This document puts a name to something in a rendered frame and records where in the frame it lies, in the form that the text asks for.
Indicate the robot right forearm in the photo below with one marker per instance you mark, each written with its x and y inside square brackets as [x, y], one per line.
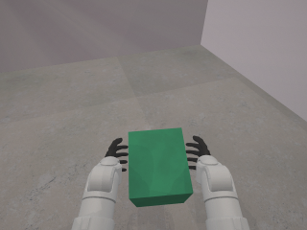
[219, 195]

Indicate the robot right hand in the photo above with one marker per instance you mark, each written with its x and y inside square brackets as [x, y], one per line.
[202, 150]

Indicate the carton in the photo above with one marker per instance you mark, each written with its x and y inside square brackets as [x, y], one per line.
[158, 167]

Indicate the robot left hand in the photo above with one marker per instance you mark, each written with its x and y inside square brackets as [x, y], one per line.
[113, 148]

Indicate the robot left forearm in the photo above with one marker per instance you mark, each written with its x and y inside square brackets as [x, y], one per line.
[99, 196]

